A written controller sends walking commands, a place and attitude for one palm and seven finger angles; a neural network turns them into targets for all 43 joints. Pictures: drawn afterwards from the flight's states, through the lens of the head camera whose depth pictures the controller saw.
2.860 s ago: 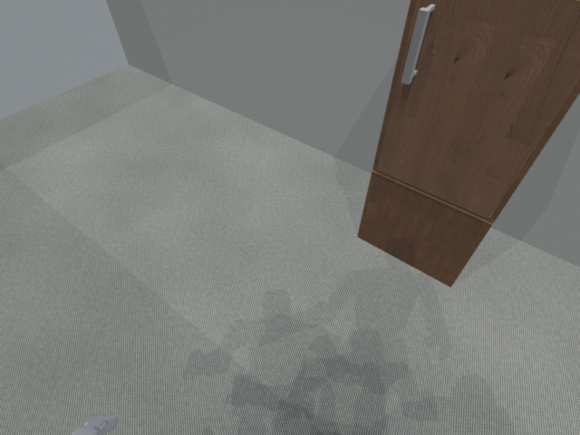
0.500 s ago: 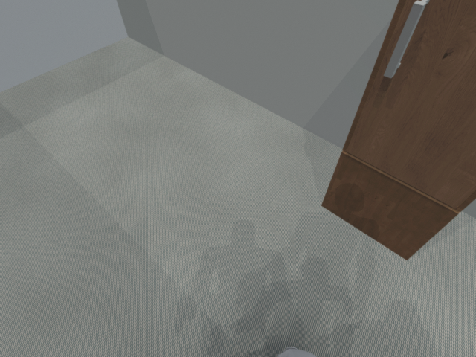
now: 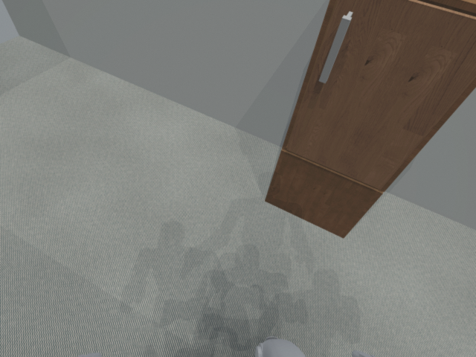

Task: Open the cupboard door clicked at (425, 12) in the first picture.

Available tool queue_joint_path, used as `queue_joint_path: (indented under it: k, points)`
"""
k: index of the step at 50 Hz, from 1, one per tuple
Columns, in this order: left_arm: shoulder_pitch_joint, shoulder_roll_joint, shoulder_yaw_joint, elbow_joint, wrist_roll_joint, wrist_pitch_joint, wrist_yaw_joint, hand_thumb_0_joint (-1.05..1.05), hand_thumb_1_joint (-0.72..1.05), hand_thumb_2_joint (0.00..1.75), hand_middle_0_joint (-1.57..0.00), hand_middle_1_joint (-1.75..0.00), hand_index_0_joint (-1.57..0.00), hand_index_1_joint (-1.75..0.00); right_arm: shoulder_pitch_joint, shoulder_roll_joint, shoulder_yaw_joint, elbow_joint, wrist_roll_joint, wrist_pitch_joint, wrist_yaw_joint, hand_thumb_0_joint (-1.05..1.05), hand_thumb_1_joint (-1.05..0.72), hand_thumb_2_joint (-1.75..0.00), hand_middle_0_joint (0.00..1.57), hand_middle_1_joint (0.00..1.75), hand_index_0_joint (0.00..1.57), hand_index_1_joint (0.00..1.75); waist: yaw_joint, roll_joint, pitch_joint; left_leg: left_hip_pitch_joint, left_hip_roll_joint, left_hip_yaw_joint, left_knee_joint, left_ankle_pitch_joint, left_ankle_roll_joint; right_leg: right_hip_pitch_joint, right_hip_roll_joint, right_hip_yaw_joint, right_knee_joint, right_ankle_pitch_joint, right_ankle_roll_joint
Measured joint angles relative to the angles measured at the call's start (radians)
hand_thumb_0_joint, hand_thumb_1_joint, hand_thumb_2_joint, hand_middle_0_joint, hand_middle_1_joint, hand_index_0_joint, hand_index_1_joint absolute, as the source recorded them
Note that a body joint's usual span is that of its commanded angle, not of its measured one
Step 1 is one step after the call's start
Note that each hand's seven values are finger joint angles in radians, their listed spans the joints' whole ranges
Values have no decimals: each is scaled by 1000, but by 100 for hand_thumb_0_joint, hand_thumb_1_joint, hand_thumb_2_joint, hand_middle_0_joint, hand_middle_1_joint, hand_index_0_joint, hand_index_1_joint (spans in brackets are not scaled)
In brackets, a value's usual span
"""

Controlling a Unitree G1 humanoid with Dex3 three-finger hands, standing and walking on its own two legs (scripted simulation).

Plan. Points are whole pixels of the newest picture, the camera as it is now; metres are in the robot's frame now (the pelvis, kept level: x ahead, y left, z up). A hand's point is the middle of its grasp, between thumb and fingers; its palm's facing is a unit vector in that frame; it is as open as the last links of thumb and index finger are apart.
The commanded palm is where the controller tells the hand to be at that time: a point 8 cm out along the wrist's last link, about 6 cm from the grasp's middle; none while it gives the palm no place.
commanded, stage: turn to face it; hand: left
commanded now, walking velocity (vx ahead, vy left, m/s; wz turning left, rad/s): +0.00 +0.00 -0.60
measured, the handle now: (335, 48) +0.86 -0.19 +0.10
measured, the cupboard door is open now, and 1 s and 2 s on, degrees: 0 0 0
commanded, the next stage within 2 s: take the last steps up to it in 0.48 s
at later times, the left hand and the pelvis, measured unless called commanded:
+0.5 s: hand (182, 336) +0.18 +0.11 -0.16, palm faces -0.30 -0.92 -0.25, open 7.4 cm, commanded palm none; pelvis +0.00 -0.03 -0.01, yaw -16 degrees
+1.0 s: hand (164, 343) +0.16 +0.14 -0.17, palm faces -0.35 -0.92 -0.16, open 7.4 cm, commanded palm none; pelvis +0.07 -0.03 +0.01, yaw -23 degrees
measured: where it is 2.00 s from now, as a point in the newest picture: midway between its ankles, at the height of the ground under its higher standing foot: (270, 339)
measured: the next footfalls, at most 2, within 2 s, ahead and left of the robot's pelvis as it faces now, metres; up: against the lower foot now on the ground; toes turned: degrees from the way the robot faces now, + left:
right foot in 0.38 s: +0.00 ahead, -0.15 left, +0.00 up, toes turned -19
left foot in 0.76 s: +0.10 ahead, +0.07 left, +0.00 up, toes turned -14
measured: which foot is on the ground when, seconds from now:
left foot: down 0.00-0.36, up 0.38-0.74, down 0.76-1.00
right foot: up 0.00-0.36, down 0.38-0.76, up 0.78-1.00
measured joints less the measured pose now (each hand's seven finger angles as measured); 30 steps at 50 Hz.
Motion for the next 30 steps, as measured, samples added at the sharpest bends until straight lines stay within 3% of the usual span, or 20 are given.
queue_joint_path:
  k: [3,8,15,18,19,22,24,27,30]
  points:
    - [6,7,3,-3,-2,0,-3,1,91,90,-20,-30,-20,-30,33,9,2,13,1,-3,-1,0,-91,-90,20,30,20,30,-2,10,3,30,16,38,-42,14,3,-9,-35,-19,106,24,22]
    - [3,-4,-3,11,-6,16,-3,1,91,90,-20,-29,-19,-30,82,21,-5,35,1,-8,2,0,-91,-90,20,30,21,30,-20,26,16,55,40,104,-56,6,3,43,-84,-42,47,5,36]
    - [-53,-54,-25,16,-8,16,-5,1,91,90,-20,-29,-19,-30,127,3,-26,85,-5,2,13,0,-90,-90,21,30,21,30,-64,62,39,40,85,184,-3,-29,-21,160,-102,-107,-242,-53,7]
    - [-73,-73,-40,3,-9,-11,-3,1,91,90,-20,-29,-19,-30,152,-18,-36,104,-2,8,19,0,-90,-90,21,30,21,30,-76,82,34,12,112,210,71,-67,-46,252,-88,-131,-463,62,-24]
    - [-76,-74,-45,-2,-6,-28,1,1,91,90,-20,-30,-19,-30,163,-24,-38,107,2,12,21,0,-90,-90,20,30,21,30,-78,83,27,-17,120,202,135,-92,-59,272,-87,-129,-512,103,-45]
    - [-88,-103,-60,0,-13,-55,20,1,91,90,-20,-30,-20,-30,147,-52,-41,124,7,48,10,1,-91,-90,20,30,20,30,-86,122,34,-134,104,40,400,-243,-88,261,-61,-126,-471,41,-72]
    - [-82,-114,-63,3,-14,-55,29,1,91,90,-20,-30,-20,-30,129,-56,-40,129,5,57,6,1,-91,-90,20,30,20,30,-84,123,29,-192,83,-21,522,-223,-99,277,-53,-111,-496,44,-76]
    - [-70,-120,-67,14,-13,-52,33,0,91,90,-21,-30,-20,-30,103,-52,-38,121,3,52,7,1,-91,-90,20,30,20,30,-82,113,19,-237,70,-56,564,-158,-114,300,-46,-92,-542,73,-77]
    - [-54,-122,-68,25,-10,-49,33,0,91,90,-21,-30,-20,-30,78,-42,-35,107,3,45,9,1,-91,-90,20,30,20,30,-76,101,8,-243,59,-65,516,-126,-119,312,-42,-76,-566,87,-77]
